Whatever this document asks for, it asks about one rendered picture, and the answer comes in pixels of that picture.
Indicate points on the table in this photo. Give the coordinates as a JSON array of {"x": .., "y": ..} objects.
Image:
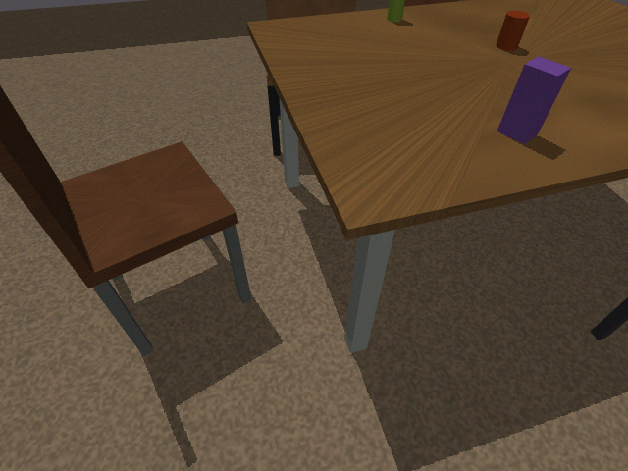
[{"x": 399, "y": 119}]

